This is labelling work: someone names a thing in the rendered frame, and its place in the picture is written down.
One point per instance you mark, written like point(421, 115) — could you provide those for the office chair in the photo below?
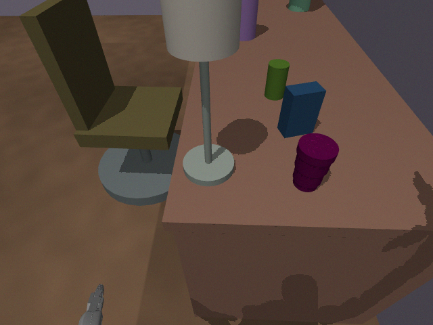
point(136, 124)

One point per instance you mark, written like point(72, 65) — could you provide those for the desk lamp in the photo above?
point(203, 31)

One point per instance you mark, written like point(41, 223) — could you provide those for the desk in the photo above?
point(256, 247)

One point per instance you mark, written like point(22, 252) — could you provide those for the left robot hand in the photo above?
point(93, 315)

